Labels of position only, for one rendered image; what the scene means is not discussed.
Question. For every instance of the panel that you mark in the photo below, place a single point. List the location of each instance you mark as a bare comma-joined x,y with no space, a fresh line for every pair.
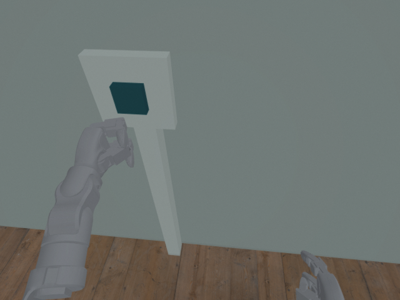
153,68

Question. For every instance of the robot left forearm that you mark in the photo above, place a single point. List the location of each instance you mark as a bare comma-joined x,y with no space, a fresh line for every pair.
60,268

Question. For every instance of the button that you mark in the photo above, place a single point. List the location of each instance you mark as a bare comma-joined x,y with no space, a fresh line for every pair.
129,98

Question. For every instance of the left robot hand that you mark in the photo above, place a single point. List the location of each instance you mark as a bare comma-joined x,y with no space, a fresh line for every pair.
93,149

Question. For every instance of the right robot hand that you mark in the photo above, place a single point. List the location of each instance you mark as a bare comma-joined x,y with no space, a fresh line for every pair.
325,287

